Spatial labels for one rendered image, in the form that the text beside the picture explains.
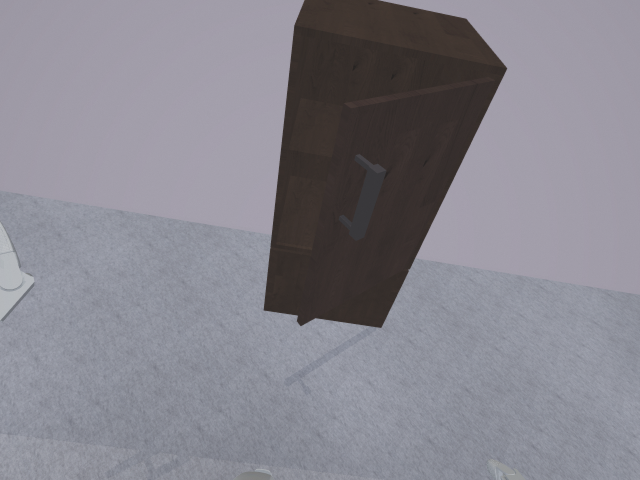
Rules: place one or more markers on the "handle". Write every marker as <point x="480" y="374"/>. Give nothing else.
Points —
<point x="367" y="200"/>

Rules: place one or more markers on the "robot left hand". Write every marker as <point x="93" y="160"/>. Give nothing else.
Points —
<point x="14" y="284"/>

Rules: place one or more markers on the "cupboard door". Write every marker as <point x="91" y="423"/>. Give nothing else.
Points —
<point x="417" y="136"/>

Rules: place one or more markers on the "robot right hand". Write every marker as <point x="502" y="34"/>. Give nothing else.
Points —
<point x="500" y="471"/>

